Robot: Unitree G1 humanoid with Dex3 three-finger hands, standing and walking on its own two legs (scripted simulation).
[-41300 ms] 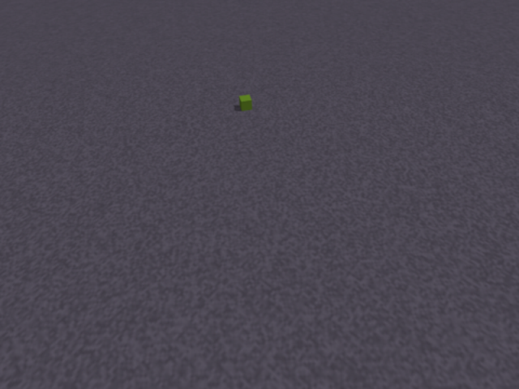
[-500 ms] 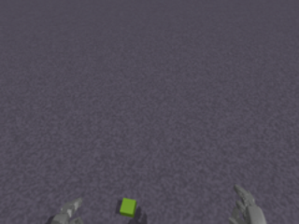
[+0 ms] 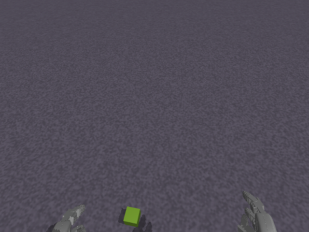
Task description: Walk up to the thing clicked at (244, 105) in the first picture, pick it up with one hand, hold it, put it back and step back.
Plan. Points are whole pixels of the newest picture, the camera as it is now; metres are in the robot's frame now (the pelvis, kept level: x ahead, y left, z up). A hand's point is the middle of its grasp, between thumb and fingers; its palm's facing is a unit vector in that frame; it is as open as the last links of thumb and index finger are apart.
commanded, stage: home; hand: left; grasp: from above
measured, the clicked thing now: (132, 216) +0.37 +0.14 -0.68
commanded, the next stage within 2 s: stand in 0.08 s
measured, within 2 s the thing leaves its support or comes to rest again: neither
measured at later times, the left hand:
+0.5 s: hand out of the picture +0.09 +0.23 -0.11, palm faces +0.01 -0.95 -0.32, open 7.4 cm
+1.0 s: hand out of the picture +0.04 +0.23 -0.10, palm faces +0.02 -0.95 -0.32, open 7.4 cm
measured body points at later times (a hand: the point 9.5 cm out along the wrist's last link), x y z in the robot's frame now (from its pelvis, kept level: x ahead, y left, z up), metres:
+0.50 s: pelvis -0.01 +0.00 +0.04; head +0.00 +0.01 +0.49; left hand +0.09 +0.28 -0.08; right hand +0.09 -0.27 -0.08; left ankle +0.00 +0.12 -0.68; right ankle +0.00 -0.13 -0.68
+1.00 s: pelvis -0.01 +0.00 +0.06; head -0.02 -0.01 +0.51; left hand +0.03 +0.28 -0.08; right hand +0.06 -0.28 -0.08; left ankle +0.00 +0.12 -0.68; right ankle +0.00 -0.13 -0.68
